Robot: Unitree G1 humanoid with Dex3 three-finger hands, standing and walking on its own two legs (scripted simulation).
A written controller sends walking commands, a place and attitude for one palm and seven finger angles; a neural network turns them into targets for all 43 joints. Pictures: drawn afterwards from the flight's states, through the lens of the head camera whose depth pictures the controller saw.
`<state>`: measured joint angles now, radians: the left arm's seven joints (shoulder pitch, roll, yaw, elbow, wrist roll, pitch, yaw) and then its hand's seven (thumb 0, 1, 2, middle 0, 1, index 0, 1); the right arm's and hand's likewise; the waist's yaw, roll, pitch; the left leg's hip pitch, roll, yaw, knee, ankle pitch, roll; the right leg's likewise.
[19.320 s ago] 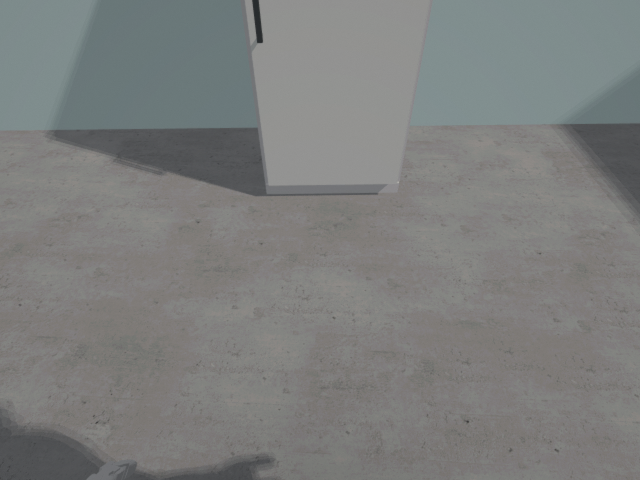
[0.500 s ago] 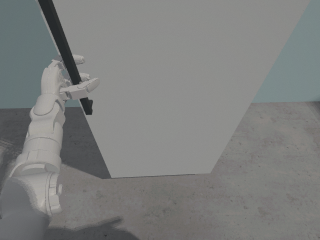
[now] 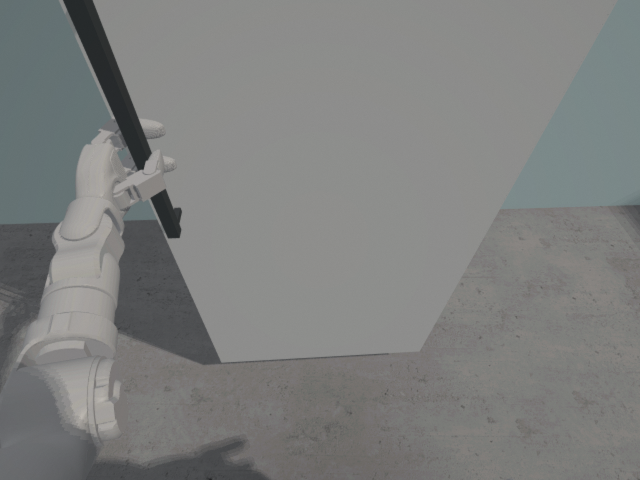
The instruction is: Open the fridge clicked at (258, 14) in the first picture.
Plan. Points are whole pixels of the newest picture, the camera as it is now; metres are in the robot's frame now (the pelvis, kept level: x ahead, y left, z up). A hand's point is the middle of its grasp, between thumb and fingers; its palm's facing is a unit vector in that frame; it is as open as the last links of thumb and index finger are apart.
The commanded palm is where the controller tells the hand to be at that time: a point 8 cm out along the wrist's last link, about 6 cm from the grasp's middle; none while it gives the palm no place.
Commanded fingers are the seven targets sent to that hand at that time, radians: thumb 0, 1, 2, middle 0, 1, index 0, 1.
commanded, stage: grip the handle and tug to test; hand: left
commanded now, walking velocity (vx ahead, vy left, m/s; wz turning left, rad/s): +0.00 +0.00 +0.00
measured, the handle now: (140, 134) +0.50 +0.24 +0.17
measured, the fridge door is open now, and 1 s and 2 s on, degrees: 0 2 33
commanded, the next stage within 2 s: pull the door a little, standing still in 0.44 s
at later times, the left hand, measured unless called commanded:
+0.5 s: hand (156, 178) +0.44 +0.21 +0.14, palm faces +0.07 -1.00 +0.02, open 5.7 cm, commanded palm +0.39 +0.26 +0.14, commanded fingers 0.00 0.90 0.90 -0.45 -1.40 -0.45 -1.40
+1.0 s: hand (156, 187) +0.43 +0.20 +0.14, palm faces +0.09 -1.00 +0.01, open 5.8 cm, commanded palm +0.35 +0.24 +0.14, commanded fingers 0.00 0.90 0.90 -0.45 -1.40 -0.45 -1.40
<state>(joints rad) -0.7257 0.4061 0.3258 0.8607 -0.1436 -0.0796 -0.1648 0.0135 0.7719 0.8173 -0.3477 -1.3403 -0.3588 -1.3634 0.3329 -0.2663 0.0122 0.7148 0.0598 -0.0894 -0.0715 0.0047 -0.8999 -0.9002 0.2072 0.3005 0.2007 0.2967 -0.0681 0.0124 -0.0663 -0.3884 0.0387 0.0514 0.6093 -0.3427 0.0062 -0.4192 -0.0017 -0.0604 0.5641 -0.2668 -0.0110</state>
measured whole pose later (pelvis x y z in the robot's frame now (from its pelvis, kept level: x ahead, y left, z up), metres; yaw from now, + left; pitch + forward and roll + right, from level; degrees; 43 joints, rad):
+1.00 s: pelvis +0.05 +0.01 +0.01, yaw -4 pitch +5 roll -1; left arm -0.28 0.29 0.32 0.25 -0.20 0.14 -0.10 0.02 0.80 0.82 -0.23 -1.33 -0.25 -1.35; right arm 0.29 -0.23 0.00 0.64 0.07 -0.02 -0.05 0.01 -0.90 -0.90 0.21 0.30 0.20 0.30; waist -0.04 0.03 -0.10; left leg -0.21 0.04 0.09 0.50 -0.34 0.00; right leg -0.27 0.01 -0.01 0.46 -0.24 0.00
